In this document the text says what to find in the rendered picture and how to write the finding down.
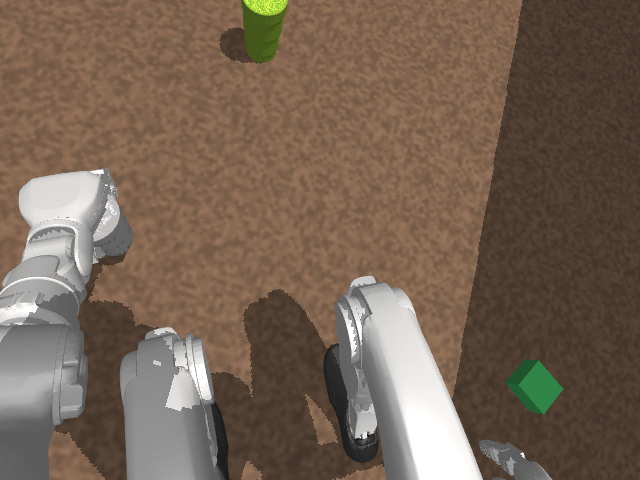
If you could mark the left robot arm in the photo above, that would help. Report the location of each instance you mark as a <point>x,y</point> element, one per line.
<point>43,368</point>

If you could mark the left robot hand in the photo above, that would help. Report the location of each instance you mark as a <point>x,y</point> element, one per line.
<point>75,196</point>

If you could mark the right robot foot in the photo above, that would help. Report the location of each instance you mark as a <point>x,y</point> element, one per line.
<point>357,449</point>

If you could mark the left robot foot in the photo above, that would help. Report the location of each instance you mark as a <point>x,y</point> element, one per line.
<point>222,454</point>

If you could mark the right robot hand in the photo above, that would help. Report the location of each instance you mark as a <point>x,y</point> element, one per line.
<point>512,461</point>

